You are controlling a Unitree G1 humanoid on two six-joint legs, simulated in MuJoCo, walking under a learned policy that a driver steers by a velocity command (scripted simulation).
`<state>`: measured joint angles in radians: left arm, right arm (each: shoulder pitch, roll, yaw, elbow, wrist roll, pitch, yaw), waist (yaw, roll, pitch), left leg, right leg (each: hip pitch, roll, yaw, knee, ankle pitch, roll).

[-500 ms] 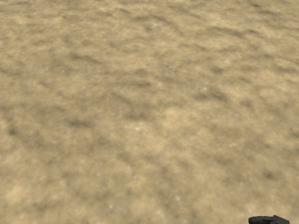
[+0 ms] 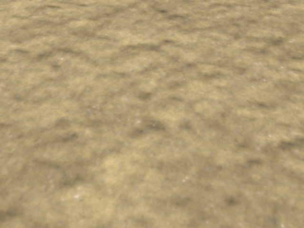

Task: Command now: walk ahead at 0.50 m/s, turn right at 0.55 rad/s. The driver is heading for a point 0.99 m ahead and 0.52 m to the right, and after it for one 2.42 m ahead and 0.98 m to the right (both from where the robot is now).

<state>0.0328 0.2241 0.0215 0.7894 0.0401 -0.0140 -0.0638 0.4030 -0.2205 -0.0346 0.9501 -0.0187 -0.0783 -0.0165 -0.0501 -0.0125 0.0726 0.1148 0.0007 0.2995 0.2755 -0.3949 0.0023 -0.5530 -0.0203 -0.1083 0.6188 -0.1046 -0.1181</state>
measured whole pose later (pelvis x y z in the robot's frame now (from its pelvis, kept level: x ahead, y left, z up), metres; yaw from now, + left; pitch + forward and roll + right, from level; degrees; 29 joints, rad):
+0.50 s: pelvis +0.28 -0.03 +0.01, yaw -17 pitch +2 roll -1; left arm 0.45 0.27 0.07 0.90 0.01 -0.05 0.01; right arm 0.03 -0.26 -0.02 0.72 -0.03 -0.02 0.03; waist 0.10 0.04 0.04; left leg -0.63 0.07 -0.02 0.68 -0.05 -0.04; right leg 0.02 0.15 0.18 0.28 -0.31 -0.13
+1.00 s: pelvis +0.54 -0.10 +0.01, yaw -35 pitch +1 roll +2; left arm 0.06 0.27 0.04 0.73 0.04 0.00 -0.08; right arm 0.41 -0.25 -0.05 0.88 -0.02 -0.08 0.00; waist -0.06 -0.04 0.05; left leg 0.03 0.00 0.24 0.25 -0.30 0.01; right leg -0.64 -0.06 -0.04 0.74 -0.06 -0.06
